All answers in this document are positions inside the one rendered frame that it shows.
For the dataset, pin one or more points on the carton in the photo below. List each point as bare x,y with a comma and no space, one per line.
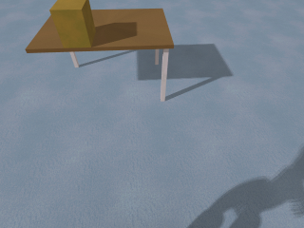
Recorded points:
74,23

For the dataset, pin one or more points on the table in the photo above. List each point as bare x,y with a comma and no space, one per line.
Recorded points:
116,29

